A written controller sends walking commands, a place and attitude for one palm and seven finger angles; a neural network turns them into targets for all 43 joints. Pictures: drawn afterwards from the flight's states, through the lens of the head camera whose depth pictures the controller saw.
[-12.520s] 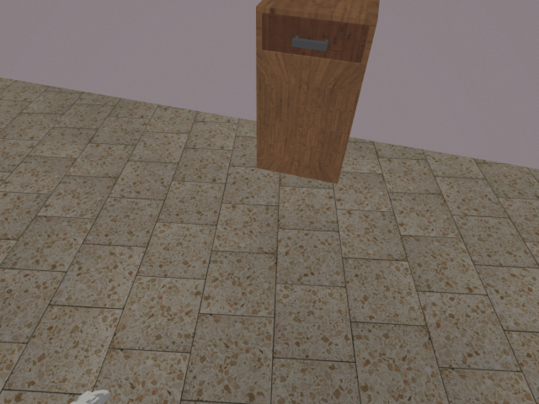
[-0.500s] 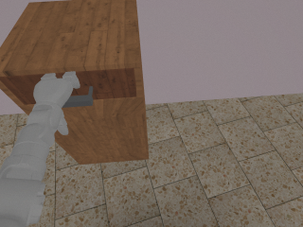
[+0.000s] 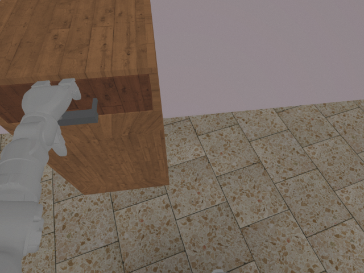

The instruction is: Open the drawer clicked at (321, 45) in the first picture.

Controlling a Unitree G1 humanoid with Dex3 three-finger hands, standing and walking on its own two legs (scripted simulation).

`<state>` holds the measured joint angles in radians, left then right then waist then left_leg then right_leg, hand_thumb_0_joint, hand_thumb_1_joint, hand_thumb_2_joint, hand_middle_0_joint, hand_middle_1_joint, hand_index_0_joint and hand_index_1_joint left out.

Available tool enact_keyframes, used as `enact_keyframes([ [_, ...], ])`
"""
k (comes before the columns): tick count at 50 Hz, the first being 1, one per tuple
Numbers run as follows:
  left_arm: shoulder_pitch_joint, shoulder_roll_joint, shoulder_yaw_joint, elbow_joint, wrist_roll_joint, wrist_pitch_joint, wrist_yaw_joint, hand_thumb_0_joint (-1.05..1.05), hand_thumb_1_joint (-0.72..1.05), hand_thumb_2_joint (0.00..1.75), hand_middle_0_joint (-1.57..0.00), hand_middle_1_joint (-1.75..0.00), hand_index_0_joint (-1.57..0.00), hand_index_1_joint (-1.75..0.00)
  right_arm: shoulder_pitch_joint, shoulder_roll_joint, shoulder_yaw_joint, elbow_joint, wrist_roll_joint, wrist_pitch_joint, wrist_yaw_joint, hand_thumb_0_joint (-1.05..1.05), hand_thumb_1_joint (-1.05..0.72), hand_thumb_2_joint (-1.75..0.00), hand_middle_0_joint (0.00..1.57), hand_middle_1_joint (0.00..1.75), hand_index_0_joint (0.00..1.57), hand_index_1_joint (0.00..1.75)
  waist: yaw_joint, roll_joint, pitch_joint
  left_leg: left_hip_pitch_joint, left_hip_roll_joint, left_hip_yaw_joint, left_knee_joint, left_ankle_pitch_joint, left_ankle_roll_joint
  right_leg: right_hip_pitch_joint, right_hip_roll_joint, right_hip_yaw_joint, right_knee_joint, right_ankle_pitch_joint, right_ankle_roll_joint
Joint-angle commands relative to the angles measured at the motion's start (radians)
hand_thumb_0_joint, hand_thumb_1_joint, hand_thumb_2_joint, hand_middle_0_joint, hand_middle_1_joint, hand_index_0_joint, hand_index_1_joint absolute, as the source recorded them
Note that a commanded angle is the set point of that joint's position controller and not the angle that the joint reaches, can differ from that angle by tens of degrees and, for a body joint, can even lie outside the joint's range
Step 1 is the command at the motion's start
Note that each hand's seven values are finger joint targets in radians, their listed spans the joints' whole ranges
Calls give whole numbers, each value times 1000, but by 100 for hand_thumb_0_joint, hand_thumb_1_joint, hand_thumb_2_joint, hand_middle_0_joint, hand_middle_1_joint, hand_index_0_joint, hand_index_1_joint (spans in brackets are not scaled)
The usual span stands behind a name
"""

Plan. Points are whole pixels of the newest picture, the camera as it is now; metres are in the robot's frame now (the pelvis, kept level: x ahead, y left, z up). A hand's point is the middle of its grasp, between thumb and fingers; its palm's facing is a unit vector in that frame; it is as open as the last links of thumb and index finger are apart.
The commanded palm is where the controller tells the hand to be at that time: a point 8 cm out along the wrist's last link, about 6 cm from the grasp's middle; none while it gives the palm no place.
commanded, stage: move the hooked fingers above the handle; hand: left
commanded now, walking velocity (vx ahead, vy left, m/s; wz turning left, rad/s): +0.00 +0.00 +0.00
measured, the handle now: (70, 111) +0.52 +0.29 +0.00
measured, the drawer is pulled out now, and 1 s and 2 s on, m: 0.00 0.00 0.00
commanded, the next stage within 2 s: none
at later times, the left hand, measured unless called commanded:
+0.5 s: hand (65, 116) +0.46 +0.26 +0.05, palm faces -0.07 -0.05 -1.00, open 13.9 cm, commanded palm +0.44 +0.28 +0.12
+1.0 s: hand (63, 109) +0.47 +0.26 +0.07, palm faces +0.03 -0.04 -1.00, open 13.9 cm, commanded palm +0.44 +0.28 +0.12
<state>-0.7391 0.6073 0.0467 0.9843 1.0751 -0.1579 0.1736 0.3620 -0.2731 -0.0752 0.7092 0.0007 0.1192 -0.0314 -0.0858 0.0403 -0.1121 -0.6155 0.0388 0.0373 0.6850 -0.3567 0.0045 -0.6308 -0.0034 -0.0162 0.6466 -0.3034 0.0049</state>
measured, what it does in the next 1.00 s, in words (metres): stands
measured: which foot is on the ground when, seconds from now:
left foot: down 0.00-1.00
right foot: down 0.00-1.00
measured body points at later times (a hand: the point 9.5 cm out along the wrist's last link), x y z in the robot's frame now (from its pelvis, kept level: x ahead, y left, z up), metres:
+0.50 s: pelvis +0.00 +0.01 +0.00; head +0.08 +0.01 +0.44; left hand +0.45 +0.26 +0.11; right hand +0.04 -0.26 -0.13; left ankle -0.03 +0.12 -0.72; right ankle -0.01 -0.13 -0.72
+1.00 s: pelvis +0.00 +0.00 +0.00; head +0.09 +0.00 +0.44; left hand +0.46 +0.26 +0.12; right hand +0.05 -0.27 -0.13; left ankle -0.03 +0.12 -0.72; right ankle -0.01 -0.13 -0.72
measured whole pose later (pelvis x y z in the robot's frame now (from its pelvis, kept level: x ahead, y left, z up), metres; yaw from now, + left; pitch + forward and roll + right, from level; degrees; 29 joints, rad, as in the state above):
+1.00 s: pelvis +0.00 +0.00 +0.00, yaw +1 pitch +16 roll -1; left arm -0.74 0.58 0.06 0.92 1.09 -0.19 0.25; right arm 0.30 -0.26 -0.06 0.70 -0.01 0.13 -0.03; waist -0.09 0.03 -0.11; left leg -0.62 0.03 0.03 0.71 -0.37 0.01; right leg -0.63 -0.01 -0.03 0.67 -0.32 0.01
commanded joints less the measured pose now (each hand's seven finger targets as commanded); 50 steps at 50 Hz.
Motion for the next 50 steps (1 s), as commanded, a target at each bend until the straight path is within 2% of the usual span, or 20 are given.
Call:
enact_keyframes([
  [1,-442,289,89,-269,-10,-43,68,0,-50,30,-30,-120,-30,-120,92,-147,-53,-65,-2,-16,-15,0,-90,-90,20,30,20,30,6,61,-422,239,-50,-5,-30,469,39,219,43,-1,-20,367,-38],
  [5,-443,332,134,-251,-7,-24,120,0,-50,30,-30,-120,-30,-120,82,-149,-47,-57,-6,-12,-6,0,-90,-90,20,30,20,30,18,84,-402,219,-51,-10,-32,466,32,207,43,-12,-10,341,-41],
  [9,-394,319,122,-166,-3,47,129,0,-50,30,-30,-120,-30,-120,70,-153,-40,-59,-3,-11,4,0,-90,-90,20,30,20,30,27,41,-385,189,-50,-2,-43,450,29,228,42,-21,-13,339,-41],
  [13,-412,241,29,-137,2,82,81,0,-50,30,-30,-120,-30,-120,76,-155,-40,-68,8,-15,1,0,-90,-90,20,30,20,30,2,19,-369,215,-42,-4,-58,408,31,201,42,-21,-36,301,-37],
  [15,-458,157,-43,-178,-14,64,50,0,-50,30,-30,-120,-30,-120,84,-151,-44,-71,8,-18,-2,0,-90,-90,20,30,20,30,-25,23,-372,270,-36,-16,-55,411,33,166,43,-20,-50,279,-34],
  [18,-482,159,-38,-245,-31,13,20,0,-50,30,-30,-120,-30,-120,89,-149,-45,-74,2,-20,-12,0,-90,-90,20,30,20,30,-26,30,-384,311,-38,-27,-49,435,35,163,44,-17,-51,281,-36],
  [19,-508,169,-26,-285,-41,-12,18,0,-50,30,-30,-120,-30,-120,90,-147,-46,-72,-2,-19,-16,0,-90,-90,20,30,20,30,-28,34,-395,324,-37,-29,-43,460,35,168,42,-14,-51,296,-37],
  [24,-463,344,144,-256,-12,-37,88,0,-50,30,-30,-120,-30,-120,75,-147,-34,-61,-10,-10,-15,0,-90,-90,20,30,20,30,28,71,-377,237,-49,-27,-36,474,28,188,43,-20,-13,311,-47],
  [27,-425,342,137,-198,3,19,131,0,-50,30,-30,-120,-30,-120,53,-144,-27,-68,-9,-8,-2,0,-90,-90,20,30,20,30,38,97,-353,188,-53,-12,-35,456,22,185,43,-26,0,313,-47],
  [28,-428,333,126,-183,10,40,137,0,-50,30,-30,-120,-30,-120,57,-146,-28,-67,-9,-9,1,0,-90,-90,20,30,20,30,34,73,-370,187,-52,-11,-34,461,22,195,43,-27,2,325,-45],
  [29,-396,356,152,-170,9,55,135,0,-50,30,-30,-120,-30,-120,54,-150,-29,-68,-12,-7,3,0,-90,-90,20,30,20,30,50,67,-401,186,-51,-4,-32,489,23,232,42,-24,5,353,-45],
  [30,-380,326,116,-162,10,72,127,0,-50,30,-30,-120,-30,-120,59,-147,-30,-77,-7,-6,5,0,-90,-90,20,30,20,30,46,80,-430,197,-51,0,-33,497,21,242,41,-22,6,369,-42],
  [33,-378,237,35,-159,-4,93,75,0,-50,30,-30,-120,-30,-120,76,-153,-41,-78,2,-9,4,0,-90,-90,20,30,20,30,15,30,-431,239,-37,-1,-35,524,26,238,42,-22,-16,388,-35],
  [34,-368,188,4,-172,-22,84,51,0,-50,30,-30,-120,-30,-120,80,-151,-46,-80,3,-9,2,0,-90,-90,20,30,20,30,1,5,-435,261,-34,-2,-32,542,31,241,42,-19,-30,397,-32],
  [37,-409,151,-41,-274,-52,27,-8,0,-50,30,-30,-120,-30,-120,78,-154,-51,-79,3,-7,-11,0,-90,-90,20,30,20,30,-20,-2,-414,295,-40,-8,-38,492,41,230,42,-10,-53,375,-27],
  [39,-463,175,-23,-353,-60,-28,-17,0,-50,30,-30,-120,-30,-120,79,-149,-52,-74,-2,-7,-23,0,-90,-90,20,30,20,30,-25,8,-407,313,-42,-17,-37,496,43,221,40,-7,-55,369,-30],
  [40,-474,210,9,-386,-56,-51,-8,0,-50,30,-30,-120,-30,-120,81,-147,-53,-71,-3,-8,-24,0,-90,-90,20,30,20,30,-13,58,-420,326,-46,-20,-35,501,41,213,41,-4,-49,362,-32],
  [43,-477,274,81,-350,-32,-75,50,0,-50,30,-30,-120,-30,-120,76,-141,-45,-57,-5,-5,-23,0,-90,-90,20,30,20,30,0,91,-359,284,-49,-30,-31,485,30,165,45,-19,-27,321,-43],
  [47,-425,357,162,-235,-8,-2,142,0,-50,30,-30,-120,-30,-120,50,-140,-29,-56,-9,-3,-7,0,-90,-90,20,30,20,30,41,95,-351,184,-62,-15,-34,445,23,203,43,-24,-1,320,-47],
  [50,-391,351,131,-138,5,89,147,0,-50,30,-30,-120,-30,-120,38,-145,-22,-61,-8,0,1,0,-90,-90,20,30,20,30,44,64,-387,151,-62,9,-39,429,23,255,37,-18,-2,355,-40],
])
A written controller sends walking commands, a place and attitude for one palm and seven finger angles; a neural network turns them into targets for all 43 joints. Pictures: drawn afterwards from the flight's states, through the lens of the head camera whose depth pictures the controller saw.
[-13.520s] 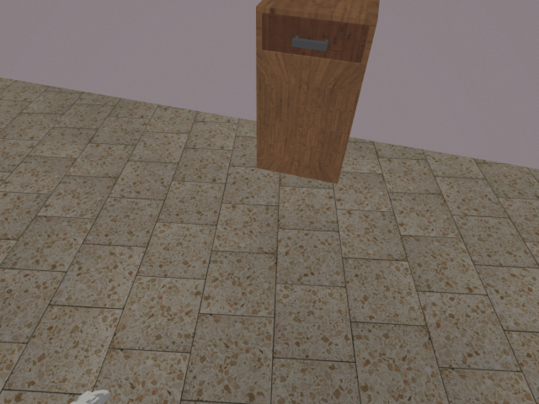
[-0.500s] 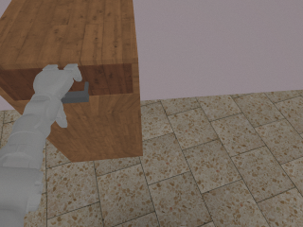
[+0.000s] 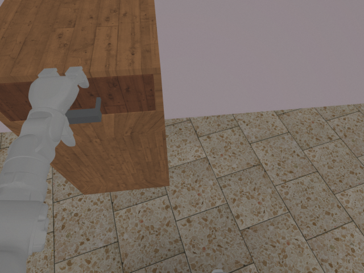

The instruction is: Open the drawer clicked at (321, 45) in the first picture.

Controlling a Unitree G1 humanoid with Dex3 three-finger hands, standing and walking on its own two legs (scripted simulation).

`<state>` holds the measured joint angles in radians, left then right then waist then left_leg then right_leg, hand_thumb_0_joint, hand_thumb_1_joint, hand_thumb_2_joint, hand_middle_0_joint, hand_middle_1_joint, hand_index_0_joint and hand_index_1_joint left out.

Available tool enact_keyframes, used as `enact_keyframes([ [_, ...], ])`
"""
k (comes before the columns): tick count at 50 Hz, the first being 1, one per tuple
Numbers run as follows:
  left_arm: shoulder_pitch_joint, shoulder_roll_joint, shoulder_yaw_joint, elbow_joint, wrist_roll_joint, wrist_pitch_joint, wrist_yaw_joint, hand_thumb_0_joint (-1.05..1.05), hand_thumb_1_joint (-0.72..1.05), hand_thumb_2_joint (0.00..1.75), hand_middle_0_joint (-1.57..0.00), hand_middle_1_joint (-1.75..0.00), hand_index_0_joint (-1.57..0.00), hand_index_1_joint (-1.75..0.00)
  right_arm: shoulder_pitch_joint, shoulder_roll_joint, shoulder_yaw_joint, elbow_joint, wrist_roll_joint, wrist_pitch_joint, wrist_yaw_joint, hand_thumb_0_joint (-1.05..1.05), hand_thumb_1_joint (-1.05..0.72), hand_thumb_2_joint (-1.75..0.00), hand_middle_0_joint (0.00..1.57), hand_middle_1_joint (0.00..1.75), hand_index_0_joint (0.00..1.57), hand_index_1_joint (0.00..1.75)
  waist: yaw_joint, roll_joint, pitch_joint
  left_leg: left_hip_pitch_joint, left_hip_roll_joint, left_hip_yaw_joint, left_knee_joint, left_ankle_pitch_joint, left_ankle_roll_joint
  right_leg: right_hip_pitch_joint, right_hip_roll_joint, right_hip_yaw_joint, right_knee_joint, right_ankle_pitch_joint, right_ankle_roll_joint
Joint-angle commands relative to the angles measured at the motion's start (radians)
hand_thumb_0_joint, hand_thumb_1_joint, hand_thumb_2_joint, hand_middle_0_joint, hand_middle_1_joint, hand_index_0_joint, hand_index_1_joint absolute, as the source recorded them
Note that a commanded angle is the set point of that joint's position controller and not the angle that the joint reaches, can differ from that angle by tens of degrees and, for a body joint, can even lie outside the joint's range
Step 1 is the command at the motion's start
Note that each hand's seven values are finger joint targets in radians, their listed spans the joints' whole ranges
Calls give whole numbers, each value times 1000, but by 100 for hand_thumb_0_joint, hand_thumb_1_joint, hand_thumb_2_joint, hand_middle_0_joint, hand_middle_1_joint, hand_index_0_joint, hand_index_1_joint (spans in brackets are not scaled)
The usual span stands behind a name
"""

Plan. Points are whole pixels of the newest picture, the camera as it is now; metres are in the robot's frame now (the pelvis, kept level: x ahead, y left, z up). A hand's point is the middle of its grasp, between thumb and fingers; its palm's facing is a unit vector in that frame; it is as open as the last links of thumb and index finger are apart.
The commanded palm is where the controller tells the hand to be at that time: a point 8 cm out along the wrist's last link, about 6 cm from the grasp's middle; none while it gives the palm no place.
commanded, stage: move the hooked fingers above the handle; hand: left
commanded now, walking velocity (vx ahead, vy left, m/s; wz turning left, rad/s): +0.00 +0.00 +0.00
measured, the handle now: (74, 109) +0.52 +0.28 +0.00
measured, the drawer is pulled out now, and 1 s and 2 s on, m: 0.00 0.00 0.00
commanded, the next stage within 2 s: none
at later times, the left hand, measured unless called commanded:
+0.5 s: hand (65, 103) +0.48 +0.26 +0.07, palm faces +0.06 -0.01 -1.00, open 13.7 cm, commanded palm +0.45 +0.28 +0.12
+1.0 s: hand (55, 109) +0.47 +0.29 +0.06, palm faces -0.01 -0.01 -1.00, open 13.9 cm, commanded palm +0.45 +0.28 +0.12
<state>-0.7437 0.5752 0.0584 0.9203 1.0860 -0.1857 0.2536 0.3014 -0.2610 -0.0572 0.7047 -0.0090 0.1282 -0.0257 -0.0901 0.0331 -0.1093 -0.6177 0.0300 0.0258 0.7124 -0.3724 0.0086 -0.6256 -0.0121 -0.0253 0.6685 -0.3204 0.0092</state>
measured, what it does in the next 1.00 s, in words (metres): stands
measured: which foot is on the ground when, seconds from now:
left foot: down 0.00-1.00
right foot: down 0.00-1.00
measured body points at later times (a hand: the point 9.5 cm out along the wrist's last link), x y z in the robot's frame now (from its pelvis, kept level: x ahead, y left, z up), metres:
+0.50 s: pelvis +0.00 +0.00 +0.00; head +0.09 +0.00 +0.44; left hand +0.47 +0.26 +0.12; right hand +0.03 -0.28 -0.13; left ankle -0.03 +0.11 -0.72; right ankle -0.01 -0.13 -0.72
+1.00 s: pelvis -0.01 +0.01 +0.00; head +0.09 +0.01 +0.44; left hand +0.47 +0.28 +0.11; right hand +0.02 -0.28 -0.13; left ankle -0.03 +0.11 -0.72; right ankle -0.01 -0.13 -0.72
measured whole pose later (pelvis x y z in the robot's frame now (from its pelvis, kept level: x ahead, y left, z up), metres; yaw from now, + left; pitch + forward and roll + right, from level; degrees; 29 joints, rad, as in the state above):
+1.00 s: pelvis -0.01 +0.01 +0.00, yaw +0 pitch +18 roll -1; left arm -0.82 0.62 0.06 1.04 1.09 -0.11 0.26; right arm 0.32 -0.28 -0.06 0.72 -0.01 0.11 -0.02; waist -0.10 0.03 -0.11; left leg -0.68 0.03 0.03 0.74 -0.37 0.02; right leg -0.68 -0.01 -0.02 0.69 -0.31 0.02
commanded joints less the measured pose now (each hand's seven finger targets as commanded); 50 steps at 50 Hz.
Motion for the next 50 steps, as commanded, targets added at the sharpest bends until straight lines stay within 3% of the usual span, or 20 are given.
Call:
enact_keyframes([
  [1,-379,384,113,-60,-2,137,55,0,-50,30,-30,-120,-30,-120,105,-161,-42,-58,4,-9,-4,0,-90,-90,20,30,20,30,52,56,-410,158,-49,23,-68,457,18,263,46,-9,-22,391,-43],
  [5,-329,277,12,-24,-28,144,-56,0,-50,30,-30,-120,-30,-120,128,-173,-52,-78,20,-11,-17,0,-90,-90,20,30,20,30,10,-49,-427,189,-40,35,-74,455,34,308,43,4,-60,447,-27],
  [9,-453,193,-68,-224,-75,11,-140,0,-50,30,-30,-120,-30,-120,126,-166,-60,-82,14,-19,-42,0,-90,-90,20,30,20,30,-38,-35,-375,252,-43,16,-76,417,47,256,41,15,-92,406,-26],
  [10,-463,240,-23,-269,-74,-27,-140,0,-50,30,-30,-120,-30,-120,132,-163,-65,-78,11,-20,-47,0,-90,-90,20,30,20,30,-24,-1,-389,270,-47,8,-69,424,47,240,44,17,-84,388,-29],
  [12,-486,247,-5,-293,-67,-75,-113,0,-50,30,-30,-120,-30,-120,137,-156,-66,-71,9,-21,-51,0,-90,-90,20,30,20,30,-28,35,-367,280,-50,-3,-57,413,43,180,47,13,-74,337,-34],
  [14,-515,351,90,-295,-49,-100,-52,0,-50,30,-30,-120,-30,-120,147,-160,-63,-54,3,-23,-50,0,-90,-90,20,30,20,30,-9,81,-364,251,-51,-15,-47,423,34,156,50,6,-51,313,-45],
  [17,-496,399,145,-202,-26,-47,48,0,-50,30,-30,-120,-30,-120,133,-155,-50,-44,2,-24,-32,0,-90,-90,20,30,20,30,12,133,-344,179,-57,-14,-35,412,22,127,52,-8,-17,290,-50],
  [19,-474,471,193,-153,-11,18,91,0,-50,30,-30,-120,-30,-120,118,-164,-41,-42,-7,-19,-21,0,-90,-90,20,30,20,30,44,134,-411,149,-62,-4,-30,445,17,182,51,-11,6,328,-50],
  [21,-440,424,137,-77,2,103,101,0,-50,30,-30,-120,-30,-120,109,-160,-37,-50,-5,-14,-10,0,-90,-90,20,30,20,30,42,121,-434,139,-58,14,-30,455,14,204,49,-15,9,364,-45],
  [24,-378,335,68,2,-4,176,36,0,-50,30,-30,-120,-30,-120,138,-166,-49,-56,5,-14,1,0,-90,-90,20,30,20,30,33,53,-487,183,-42,23,-37,528,16,258,52,-14,-7,441,-39],
  [26,-352,395,105,-4,-24,180,-5,0,-50,30,-30,-120,-30,-120,136,-177,-43,-61,12,0,-4,0,-90,-90,20,30,20,30,47,-20,-480,158,-41,36,-58,486,24,316,46,-2,-27,453,-29],
  [27,-348,397,99,21,-26,187,-22,0,-50,30,-30,-120,-30,-120,129,-180,-38,-62,18,8,-11,0,-90,-90,20,30,20,30,39,-74,-437,126,-42,36,-72,443,29,328,43,-2,-36,440,-25],
  [29,-351,370,78,-1,-32,161,-57,0,-50,30,-30,-120,-30,-120,117,-182,-37,-78,24,6,-24,0,-90,-90,20,30,20,30,28,-95,-378,118,-43,36,-92,379,36,321,40,6,-67,398,-25],
  [34,-446,292,15,-161,-27,-7,-99,0,-50,30,-30,-120,-30,-120,131,-166,-54,-88,21,-20,-49,0,-90,-90,20,30,20,30,-20,-16,-317,196,-39,16,-81,346,47,205,46,12,-87,306,-33],
  [36,-468,306,32,-226,-21,-60,-78,0,-50,30,-30,-120,-30,-120,142,-158,-60,-85,15,-27,-51,0,-90,-90,20,30,20,30,-14,79,-356,244,-42,2,-65,358,39,154,51,13,-68,270,-39],
  [39,-508,301,50,-253,-28,-88,-23,0,-50,30,-30,-120,-30,-120,160,-155,-66,-63,5,-35,-43,0,-90,-90,20,30,20,30,-18,126,-376,277,-39,-20,-39,418,26,94,57,-2,-43,256,-47],
  [42,-494,342,94,-178,-27,-40,43,0,-50,30,-30,-120,-30,-120,159,-162,-61,-42,1,-35,-28,0,-90,-90,20,30,20,30,-7,129,-388,242,-43,-22,-31,412,18,89,58,-12,-25,254,-47],
  [44,-498,391,125,-105,-20,19,67,0,-50,30,-30,-120,-30,-120,160,-172,-50,-30,-1,-31,-20,0,-90,-90,20,30,20,30,1,80,-383,178,-45,-17,-37,399,20,123,56,-17,-17,268,-46],
  [47,-468,386,98,-37,-4,103,63,0,-50,30,-30,-120,-30,-120,149,-175,-45,-35,2,-28,-9,0,-90,-90,20,30,20,30,17,83,-413,166,-46,2,-45,402,20,168,52,-12,-19,302,-43],
  [50,-474,326,35,-28,-5,130,6,0,-50,30,-30,-120,-30,-120,161,-176,-51,-46,10,-26,-11,0,-90,-90,20,30,20,30,-1,70,-448,203,-37,9,-47,454,22,198,51,-8,-29,361,-39],
])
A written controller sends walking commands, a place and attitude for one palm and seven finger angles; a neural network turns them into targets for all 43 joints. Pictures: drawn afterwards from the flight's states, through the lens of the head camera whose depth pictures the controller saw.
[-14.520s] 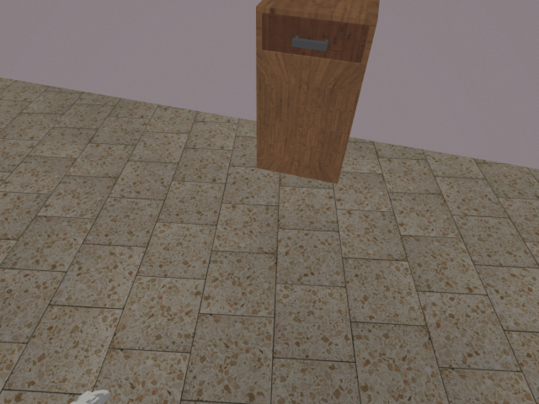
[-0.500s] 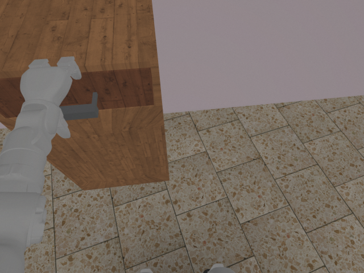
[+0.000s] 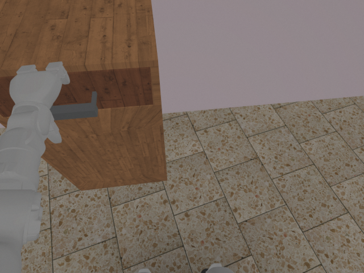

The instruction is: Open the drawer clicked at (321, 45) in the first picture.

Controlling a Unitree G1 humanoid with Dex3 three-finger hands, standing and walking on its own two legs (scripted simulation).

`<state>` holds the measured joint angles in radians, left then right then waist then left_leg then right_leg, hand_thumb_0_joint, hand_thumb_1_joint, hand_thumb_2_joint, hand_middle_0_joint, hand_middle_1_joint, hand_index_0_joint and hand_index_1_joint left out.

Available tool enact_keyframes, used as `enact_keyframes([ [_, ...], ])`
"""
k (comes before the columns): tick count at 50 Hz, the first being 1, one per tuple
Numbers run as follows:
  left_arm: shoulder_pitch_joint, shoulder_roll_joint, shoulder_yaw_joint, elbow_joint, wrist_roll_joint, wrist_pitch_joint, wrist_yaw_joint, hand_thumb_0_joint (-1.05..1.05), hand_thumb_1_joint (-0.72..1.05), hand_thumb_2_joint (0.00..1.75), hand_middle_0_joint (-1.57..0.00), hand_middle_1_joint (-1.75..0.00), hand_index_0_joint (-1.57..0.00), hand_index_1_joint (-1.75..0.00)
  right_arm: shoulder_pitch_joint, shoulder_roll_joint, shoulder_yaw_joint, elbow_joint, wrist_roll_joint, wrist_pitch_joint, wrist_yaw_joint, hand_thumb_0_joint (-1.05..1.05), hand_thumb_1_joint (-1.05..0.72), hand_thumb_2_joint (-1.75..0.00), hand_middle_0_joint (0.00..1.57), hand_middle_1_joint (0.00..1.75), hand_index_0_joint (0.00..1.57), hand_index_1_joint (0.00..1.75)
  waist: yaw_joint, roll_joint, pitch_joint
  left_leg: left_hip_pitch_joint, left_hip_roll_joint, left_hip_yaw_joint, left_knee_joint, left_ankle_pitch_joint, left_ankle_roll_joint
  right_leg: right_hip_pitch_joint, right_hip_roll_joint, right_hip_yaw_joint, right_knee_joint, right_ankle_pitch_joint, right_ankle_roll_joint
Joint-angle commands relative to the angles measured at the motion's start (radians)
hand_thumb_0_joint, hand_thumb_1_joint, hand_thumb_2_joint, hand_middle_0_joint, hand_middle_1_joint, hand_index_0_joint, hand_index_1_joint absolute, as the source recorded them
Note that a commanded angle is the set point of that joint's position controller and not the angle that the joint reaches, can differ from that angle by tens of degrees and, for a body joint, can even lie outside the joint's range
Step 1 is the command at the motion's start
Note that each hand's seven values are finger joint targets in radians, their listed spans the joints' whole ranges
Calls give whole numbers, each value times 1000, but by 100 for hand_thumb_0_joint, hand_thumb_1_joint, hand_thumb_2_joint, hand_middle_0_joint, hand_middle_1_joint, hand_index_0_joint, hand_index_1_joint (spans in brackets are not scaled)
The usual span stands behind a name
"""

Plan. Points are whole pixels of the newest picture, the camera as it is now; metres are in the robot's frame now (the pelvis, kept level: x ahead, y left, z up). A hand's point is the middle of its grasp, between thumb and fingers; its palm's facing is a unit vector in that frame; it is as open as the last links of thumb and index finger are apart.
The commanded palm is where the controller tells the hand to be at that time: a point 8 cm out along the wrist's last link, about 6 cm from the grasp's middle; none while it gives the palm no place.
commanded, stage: move the hooked fingers above the handle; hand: left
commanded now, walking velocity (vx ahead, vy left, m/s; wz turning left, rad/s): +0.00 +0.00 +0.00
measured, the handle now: (69, 104) +0.53 +0.27 +0.00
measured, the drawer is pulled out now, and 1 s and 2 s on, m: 0.00 0.00 0.00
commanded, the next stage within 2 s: lift the fingers back up to retry in 1.34 s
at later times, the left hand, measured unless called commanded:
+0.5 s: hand (42, 113) +0.45 +0.29 +0.06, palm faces -0.08 +0.02 -1.00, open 13.9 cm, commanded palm +0.44 +0.27 +0.12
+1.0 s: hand (54, 115) +0.45 +0.27 +0.06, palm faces -0.14 +0.00 -0.99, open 13.9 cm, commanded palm +0.44 +0.26 +0.12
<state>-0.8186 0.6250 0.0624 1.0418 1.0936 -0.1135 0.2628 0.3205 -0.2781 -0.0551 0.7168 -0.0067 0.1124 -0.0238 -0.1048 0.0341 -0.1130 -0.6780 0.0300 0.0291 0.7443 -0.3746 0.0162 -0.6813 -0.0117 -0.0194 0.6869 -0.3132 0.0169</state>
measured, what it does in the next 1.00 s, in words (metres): stands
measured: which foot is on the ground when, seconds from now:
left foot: down 0.00-1.00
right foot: down 0.00-1.00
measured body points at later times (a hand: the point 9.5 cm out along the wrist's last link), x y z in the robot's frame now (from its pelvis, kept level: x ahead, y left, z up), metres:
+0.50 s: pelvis +0.01 +0.00 +0.01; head +0.09 -0.01 +0.45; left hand +0.45 +0.29 +0.11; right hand +0.05 -0.27 -0.13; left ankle -0.02 +0.11 -0.71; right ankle +0.00 -0.14 -0.71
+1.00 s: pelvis +0.01 -0.01 +0.01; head +0.09 -0.02 +0.45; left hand +0.45 +0.27 +0.11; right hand +0.03 -0.29 -0.13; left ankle -0.02 +0.11 -0.71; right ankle +0.00 -0.14 -0.71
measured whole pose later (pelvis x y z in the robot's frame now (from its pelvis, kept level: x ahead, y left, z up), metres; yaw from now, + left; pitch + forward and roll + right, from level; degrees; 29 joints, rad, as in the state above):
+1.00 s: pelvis +0.01 -0.01 +0.01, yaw +0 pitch +16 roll -1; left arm -0.70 0.60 0.01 0.94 1.04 -0.13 0.13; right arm 0.36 -0.26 -0.07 0.71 0.00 0.12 -0.04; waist -0.06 0.05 -0.11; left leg -0.59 0.03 0.03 0.68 -0.36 0.01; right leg -0.60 -0.01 -0.02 0.64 -0.31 0.01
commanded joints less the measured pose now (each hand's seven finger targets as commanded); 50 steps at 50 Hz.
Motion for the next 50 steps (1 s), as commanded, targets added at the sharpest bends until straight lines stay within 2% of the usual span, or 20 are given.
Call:
enact_keyframes([
  [1,-386,255,15,-166,-19,51,-27,0,-50,30,-30,-120,-30,-120,144,-158,-56,-62,9,-11,-15,0,-90,-90,20,30,20,30,14,64,-455,285,-34,6,-78,471,16,260,52,-12,-55,362,-45],
  [4,-376,182,-34,-244,-47,-6,-93,0,-50,30,-30,-120,-30,-120,150,-152,-63,-74,9,-10,-28,0,-90,-90,20,30,20,30,-7,26,-451,341,-25,-8,-76,523,22,253,55,-11,-71,373,-42],
  [6,-364,175,-25,-333,-61,-58,-109,0,-50,30,-30,-120,-30,-120,148,-147,-70,-79,5,-10,-30,0,-90,-90,20,30,20,30,3,62,-443,385,-23,-16,-71,564,23,225,57,-10,-74,363,-42],
  [10,-340,295,104,-373,-57,-116,-60,0,-50,30,-30,-120,-30,-120,136,-144,-63,-74,1,2,-31,0,-90,-90,20,30,20,30,37,79,-402,332,-30,-21,-74,575,18,233,58,-14,-50,370,-50],
  [12,-285,299,133,-333,-49,-98,-12,0,-50,30,-30,-120,-30,-120,121,-140,-58,-70,-2,4,-17,0,-90,-90,20,30,20,30,58,97,-357,296,-33,-16,-75,572,12,217,59,-25,-37,357,-55],
  [13,-288,335,161,-312,-38,-81,11,0,-50,30,-30,-120,-30,-120,114,-144,-56,-63,-3,7,-12,0,-90,-90,20,30,20,30,63,85,-344,271,-32,-14,-75,550,10,218,60,-27,-29,351,-56],
  [15,-279,350,167,-305,-22,-39,47,0,-50,30,-30,-120,-30,-120,102,-142,-51,-74,-6,8,-4,0,-90,-90,20,30,20,30,78,98,-381,249,-39,-4,-78,547,9,258,57,-24,-18,374,-56],
  [20,-278,270,76,-264,-18,45,23,0,-50,30,-30,-120,-30,-120,113,-148,-62,-76,5,0,0,0,-90,-90,20,30,20,30,48,48,-464,298,-31,8,-81,544,14,300,54,-15,-41,407,-45],
  [24,-332,111,-67,-354,-66,10,-66,0,-50,30,-30,-120,-30,-120,111,-143,-72,-85,13,-7,-18,0,-90,-90,20,30,20,30,-13,5,-431,373,-28,-3,-87,520,27,271,52,-12,-86,386,-37],
  [25,-361,106,-77,-384,-75,-11,-81,0,-50,30,-30,-120,-30,-120,110,-144,-73,-80,12,-9,-23,0,-90,-90,20,30,20,30,-18,11,-409,388,-28,-8,-91,498,30,252,52,-11,-95,367,-35],
  [29,-391,166,-27,-391,-70,-70,-87,0,-50,30,-30,-120,-30,-120,106,-140,-62,-72,9,-7,-37,0,-90,-90,20,30,20,30,-9,41,-320,360,-41,-17,-99,439,27,213,50,-13,-98,308,-47],
  [34,-363,329,128,-286,-24,-53,8,0,-50,30,-30,-120,-30,-120,90,-139,-43,-68,2,-3,-29,0,-90,-90,20,30,20,30,50,67,-321,248,-54,-10,-99,409,17,246,50,-14,-57,296,-58],
  [36,-353,333,119,-239,-11,-10,35,0,-50,30,-30,-120,-30,-120,78,-136,-39,-74,4,-6,-23,0,-90,-90,20,30,20,30,53,63,-332,220,-55,-1,-96,395,14,254,49,-15,-47,302,-54],
  [38,-343,338,114,-223,2,26,40,0,-50,30,-30,-120,-30,-120,81,-139,-41,-80,1,-9,-18,0,-90,-90,20,30,20,30,66,82,-389,226,-54,12,-90,431,12,285,48,-11,-36,348,-53],
  [40,-300,335,109,-198,-8,47,18,0,-50,30,-30,-120,-30,-120,92,-144,-44,-84,1,-6,-15,0,-90,-90,20,30,20,30,67,52,-459,239,-51,23,-84,476,15,349,45,-3,-35,424,-46],
  [42,-285,280,62,-194,-19,51,-20,0,-50,30,-30,-120,-30,-120,100,-148,-53,-89,8,-7,-20,0,-90,-90,20,30,20,30,44,15,-458,254,-43,28,-85,481,20,347,45,-3,-48,444,-39],
  [44,-313,184,-14,-252,-40,20,-62,0,-50,30,-30,-120,-30,-120,113,-145,-62,-93,11,-12,-23,0,-90,-90,20,30,20,30,12,-3,-456,292,-39,21,-85,494,27,339,46,0,-70,452,-37],
  [46,-285,161,-26,-304,-58,-20,-95,0,-50,30,-30,-120,-30,-120,113,-148,-71,-91,12,-12,-30,0,-90,-90,20,30,20,30,8,-21,-435,319,-39,14,-87,475,33,316,49,2,-83,424,-33],
  [49,-360,153,-32,-410,-81,-91,-105,0,-50,30,-30,-120,-30,-120,112,-142,-72,-82,8,-13,-41,0,-90,-90,20,30,20,30,-9,15,-384,345,-43,3,-88,470,35,274,49,4,-95,395,-39],
  [50,-378,212,19,-426,-75,-111,-90,0,-50,30,-30,-120,-30,-120,118,-143,-72,-74,7,-11,-41,0,-90,-90,20,30,20,30,3,36,-390,343,-44,-6,-90,459,32,267,50,3,-88,372,-40],
])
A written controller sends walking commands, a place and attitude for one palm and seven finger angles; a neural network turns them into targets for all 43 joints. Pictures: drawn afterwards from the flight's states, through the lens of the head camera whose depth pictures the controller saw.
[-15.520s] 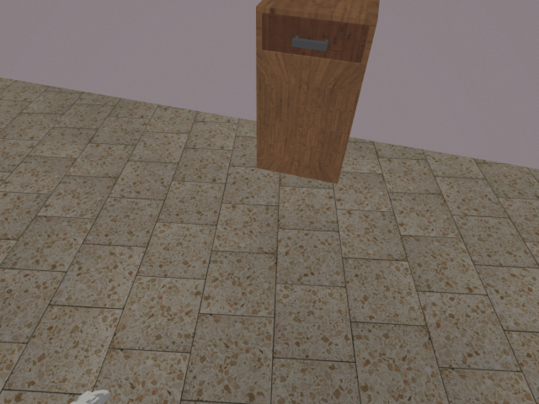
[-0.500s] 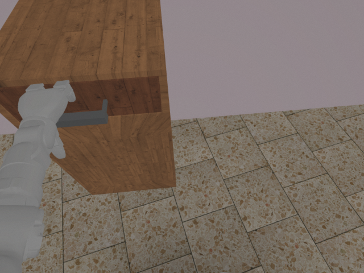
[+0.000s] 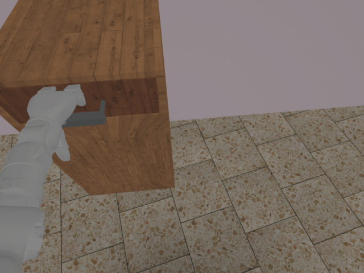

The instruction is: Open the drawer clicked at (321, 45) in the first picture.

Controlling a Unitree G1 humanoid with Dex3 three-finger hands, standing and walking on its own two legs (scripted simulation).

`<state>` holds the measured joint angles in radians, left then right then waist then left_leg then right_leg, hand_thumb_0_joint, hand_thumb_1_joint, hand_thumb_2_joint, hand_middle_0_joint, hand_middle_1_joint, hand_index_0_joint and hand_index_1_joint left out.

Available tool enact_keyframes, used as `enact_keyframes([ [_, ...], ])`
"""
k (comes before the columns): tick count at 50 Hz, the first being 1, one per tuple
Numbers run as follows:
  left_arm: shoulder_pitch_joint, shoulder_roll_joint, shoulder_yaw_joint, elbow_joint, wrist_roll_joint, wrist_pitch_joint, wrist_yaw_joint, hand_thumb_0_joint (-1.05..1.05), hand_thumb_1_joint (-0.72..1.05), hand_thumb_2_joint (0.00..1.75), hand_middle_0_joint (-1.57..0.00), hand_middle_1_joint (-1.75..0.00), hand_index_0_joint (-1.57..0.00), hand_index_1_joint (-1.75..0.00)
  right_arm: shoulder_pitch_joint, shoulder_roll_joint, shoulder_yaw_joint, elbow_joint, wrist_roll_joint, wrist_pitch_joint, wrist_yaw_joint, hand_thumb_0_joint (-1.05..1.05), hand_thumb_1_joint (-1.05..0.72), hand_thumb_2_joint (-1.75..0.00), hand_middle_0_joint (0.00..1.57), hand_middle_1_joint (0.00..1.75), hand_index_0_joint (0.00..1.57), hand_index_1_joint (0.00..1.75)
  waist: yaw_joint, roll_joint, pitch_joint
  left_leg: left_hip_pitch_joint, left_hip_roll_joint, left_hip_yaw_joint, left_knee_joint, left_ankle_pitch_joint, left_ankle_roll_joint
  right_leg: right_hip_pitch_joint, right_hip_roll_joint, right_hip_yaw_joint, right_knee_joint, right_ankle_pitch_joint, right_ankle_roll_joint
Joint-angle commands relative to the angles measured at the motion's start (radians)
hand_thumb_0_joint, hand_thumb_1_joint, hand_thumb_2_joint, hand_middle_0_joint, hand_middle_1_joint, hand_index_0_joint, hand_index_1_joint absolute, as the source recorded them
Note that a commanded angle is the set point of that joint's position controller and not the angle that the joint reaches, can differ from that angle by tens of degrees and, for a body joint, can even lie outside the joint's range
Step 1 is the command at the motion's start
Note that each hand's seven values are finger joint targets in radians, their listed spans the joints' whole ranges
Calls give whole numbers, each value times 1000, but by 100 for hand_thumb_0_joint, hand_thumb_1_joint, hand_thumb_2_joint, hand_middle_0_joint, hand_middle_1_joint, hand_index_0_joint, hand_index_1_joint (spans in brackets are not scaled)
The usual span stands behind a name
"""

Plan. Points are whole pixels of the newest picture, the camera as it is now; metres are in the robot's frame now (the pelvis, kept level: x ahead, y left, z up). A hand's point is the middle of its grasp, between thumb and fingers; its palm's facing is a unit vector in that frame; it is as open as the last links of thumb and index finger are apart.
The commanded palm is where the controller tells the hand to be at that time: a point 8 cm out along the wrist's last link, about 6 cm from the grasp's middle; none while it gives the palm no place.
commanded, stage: move the hooked fingers above the handle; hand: left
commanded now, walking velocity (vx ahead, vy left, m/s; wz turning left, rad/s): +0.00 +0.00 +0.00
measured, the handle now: (79, 112) +0.52 +0.28 +0.00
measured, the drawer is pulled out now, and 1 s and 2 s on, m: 0.00 0.00 0.00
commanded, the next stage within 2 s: lift the fingers back up to retry in 0.34 s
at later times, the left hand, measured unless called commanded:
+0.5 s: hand (75, 125) +0.44 +0.25 +0.04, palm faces -0.14 -0.03 -0.99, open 13.9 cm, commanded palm +0.44 +0.27 +0.11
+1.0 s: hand (68, 116) +0.46 +0.27 +0.05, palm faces -0.08 -0.03 -1.00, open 13.8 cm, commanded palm +0.44 +0.27 +0.11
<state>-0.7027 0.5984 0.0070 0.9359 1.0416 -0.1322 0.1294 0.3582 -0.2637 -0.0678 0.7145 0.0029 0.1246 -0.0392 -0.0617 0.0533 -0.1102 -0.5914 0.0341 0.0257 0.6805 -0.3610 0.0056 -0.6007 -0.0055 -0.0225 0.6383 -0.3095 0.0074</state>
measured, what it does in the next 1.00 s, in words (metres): stands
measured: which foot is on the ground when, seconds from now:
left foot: down 0.00-1.00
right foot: down 0.00-1.00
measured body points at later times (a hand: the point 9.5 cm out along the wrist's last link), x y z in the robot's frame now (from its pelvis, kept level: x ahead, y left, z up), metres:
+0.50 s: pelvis +0.00 +0.01 +0.00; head +0.08 +0.01 +0.44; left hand +0.44 +0.25 +0.10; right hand +0.04 -0.27 -0.13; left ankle -0.03 +0.12 -0.72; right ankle -0.01 -0.13 -0.72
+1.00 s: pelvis +0.00 +0.01 +0.00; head +0.08 +0.01 +0.44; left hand +0.46 +0.27 +0.11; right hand +0.02 -0.27 -0.13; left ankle -0.03 +0.12 -0.72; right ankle -0.01 -0.13 -0.72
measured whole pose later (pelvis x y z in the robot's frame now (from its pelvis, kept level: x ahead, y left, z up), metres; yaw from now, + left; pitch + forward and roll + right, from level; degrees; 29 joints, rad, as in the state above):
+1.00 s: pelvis +0.00 +0.01 +0.00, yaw +0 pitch +16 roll -1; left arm -0.73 0.61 0.06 0.93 1.08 -0.21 0.16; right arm 0.36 -0.26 -0.06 0.70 0.00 0.11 -0.05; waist -0.09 0.03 -0.11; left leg -0.62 0.03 0.03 0.71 -0.38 0.01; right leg -0.63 -0.01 -0.02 0.66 -0.31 0.01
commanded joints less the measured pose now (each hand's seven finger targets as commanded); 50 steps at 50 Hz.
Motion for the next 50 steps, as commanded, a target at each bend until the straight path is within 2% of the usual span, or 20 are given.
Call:
enact_keyframes([
  [1,-478,274,112,-306,-10,-102,62,0,-50,30,-30,-120,-30,-120,79,-156,-60,-67,-2,-21,-27,0,-90,-90,20,30,20,30,-30,29,-385,251,-52,-4,-20,444,41,174,46,4,-29,357,-36],
  [4,-471,361,200,-256,12,-90,138,0,-50,30,-30,-120,-30,-120,71,-157,-47,-48,-9,-17,-17,0,-90,-90,20,30,20,30,0,61,-356,190,-54,-8,-19,447,30,164,48,-6,-4,334,-45],
  [6,-468,371,207,-195,26,-43,184,0,-50,30,-30,-120,-30,-120,58,-153,-38,-47,-7,-19,-6,0,-90,-90,20,30,20,30,8,70,-330,143,-57,-2,-25,406,25,157,45,-12,7,310,-45],
  [8,-450,387,208,-165,42,12,208,0,-50,30,-30,-120,-30,-120,41,-154,-33,-53,-12,-19,4,0,-90,-90,20,30,20,30,26,92,-379,142,-59,10,-27,419,22,187,45,-11,16,328,-46],
  [9,-444,406,220,-146,48,35,208,0,-50,30,-30,-120,-30,-120,42,-158,-33,-55,-13,-16,6,0,-90,-90,20,30,20,30,32,56,-417,136,-59,14,-25,436,23,228,44,-9,18,356,-44],
  [13,-356,282,108,-72,30,101,132,0,-50,30,-30,-120,-30,-120,56,-163,-42,-78,3,-21,9,0,-90,-90,20,30,20,30,13,-7,-432,165,-44,31,-39,447,27,258,42,-10,-7,399,-33],
  [16,-372,163,1,-107,-7,70,45,0,-50,30,-30,-120,-30,-120,65,-170,-49,-87,12,-24,-5,0,-90,-90,20,30,20,30,-36,-81,-374,201,-38,22,-47,402,40,221,42,-7,-50,366,-23],
  [19,-520,107,-67,-238,-31,-20,-1,0,-50,30,-30,-120,-30,-120,65,-163,-49,-86,7,-33,-27,0,-90,-90,20,30,20,30,-83,-66,-307,239,-41,1,-53,335,47,148,39,0,-73,284,-26],
  [22,-584,223,38,-324,-11,-105,33,0,-50,30,-30,-120,-30,-120,80,-157,-51,-76,-2,-39,-38,0,-90,-90,20,30,20,30,-59,42,-353,274,-52,-15,-30,365,41,110,42,4,-41,265,-37],
  [25,-548,323,156,-296,18,-124,124,0,-50,30,-30,-120,-30,-120,82,-147,-45,-66,-9,-39,-29,0,-90,-90,20,30,20,30,-15,109,-391,241,-55,-30,-7,423,24,99,48,-9,7,271,-48],
  [28,-494,334,191,-190,30,-49,213,0,-50,30,-30,-120,-30,-120,64,-147,-35,-54,-17,-37,-4,0,-90,-90,20,30,20,30,7,106,-375,171,-56,-18,2,438,15,100,50,-25,36,288,-50],
  [30,-484,351,187,-141,46,30,240,0,-50,30,-30,-120,-30,-120,57,-151,-29,-57,-20,-31,9,0,-90,-90,20,30,20,30,18,96,-430,146,-58,-2,3,462,12,154,48,-25,48,336,-46],
  [32,-444,302,144,-90,53,105,232,0,-50,30,-30,-120,-30,-120,60,-153,-34,-60,-18,-29,21,0,-90,-90,20,30,20,30,25,84,-475,164,-51,13,1,505,10,189,48,-25,44,385,-43],
  [35,-426,238,70,-38,31,161,148,0,-50,30,-30,-120,-30,-120,82,-168,-41,-65,-1,-25,19,0,-90,-90,20,30,20,30,-9,-11,-473,178,-37,23,-12,505,22,236,45,-16,8,430,-30],
  [39,-469,288,87,-96,7,105,54,0,-50,30,-30,-120,-30,-120,74,-178,-37,-78,9,-14,-14,0,-90,-90,20,30,20,30,-31,-83,-406,169,-40,17,-46,415,41,260,39,-3,-36,394,-25],
  [40,-499,267,64,-127,5,72,39,0,-50,30,-30,-120,-30,-120,75,-174,-38,-81,9,-18,-21,0,-90,-90,20,30,20,30,-45,-72,-382,177,-43,14,-48,396,46,240,39,0,-45,380,-23],
  [42,-484,283,81,-164,9,1,24,0,-50,30,-30,-120,-30,-120,77,-168,-38,-82,6,-24,-31,0,-90,-90,20,30,20,30,-37,-35,-348,182,-46,9,-48,379,47,211,40,3,-45,347,-29],
  [45,-473,336,141,-206,19,-76,42,0,-50,30,-30,-120,-30,-120,84,-160,-40,-76,0,-25,-35,0,-90,-90,20,30,20,30,-19,39,-350,192,-46,2,-30,411,41,170,46,4,-24,330,-38],
  [46,-468,308,125,-211,22,-88,57,0,-50,30,-30,-120,-30,-120,84,-155,-44,-77,-2,-27,-31,0,-90,-90,20,30,20,30,-22,67,-344,201,-47,-1,-23,421,36,142,49,0,-17,322,-41],
  [50,-421,307,157,-189,21,-77,123,0,-50,30,-30,-120,-30,-120,96,-153,-49,-66,-7,-28,-7,0,-90,-90,20,30,20,30,0,93,-386,204,-42,-5,1,489,21,119,53,-14,17,330,-44],
])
